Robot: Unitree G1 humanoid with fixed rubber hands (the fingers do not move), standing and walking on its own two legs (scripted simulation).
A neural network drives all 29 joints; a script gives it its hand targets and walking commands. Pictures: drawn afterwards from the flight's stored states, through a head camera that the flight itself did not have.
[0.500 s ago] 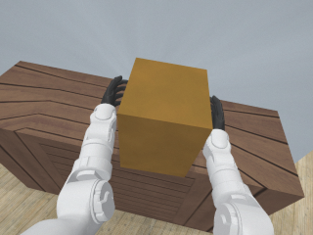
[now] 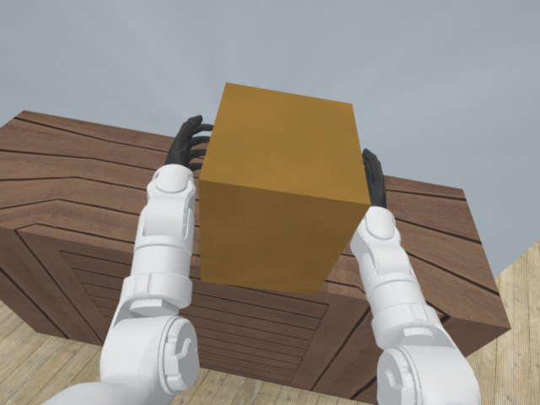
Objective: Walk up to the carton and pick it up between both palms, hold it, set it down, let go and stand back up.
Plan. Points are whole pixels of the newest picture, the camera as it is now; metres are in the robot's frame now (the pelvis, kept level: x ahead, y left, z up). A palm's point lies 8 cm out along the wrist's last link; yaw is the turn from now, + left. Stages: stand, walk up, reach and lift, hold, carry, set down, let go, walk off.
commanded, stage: reach and lift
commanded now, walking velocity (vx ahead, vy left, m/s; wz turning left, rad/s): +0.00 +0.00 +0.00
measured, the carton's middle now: (273, 195) +0.41 +0.00 +0.10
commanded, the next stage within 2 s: hold in 1.76 s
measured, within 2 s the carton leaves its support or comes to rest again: neither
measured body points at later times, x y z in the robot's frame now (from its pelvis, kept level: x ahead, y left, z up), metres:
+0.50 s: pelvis -0.01 +0.00 +0.00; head -0.04 +0.03 +0.45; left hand +0.38 +0.14 +0.20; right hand +0.36 -0.15 +0.17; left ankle +0.01 +0.10 -0.75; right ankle +0.01 -0.12 -0.75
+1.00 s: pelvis -0.01 -0.01 +0.00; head -0.05 +0.02 +0.45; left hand +0.39 +0.14 +0.22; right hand +0.37 -0.15 +0.19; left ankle +0.01 +0.10 -0.75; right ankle +0.01 -0.12 -0.75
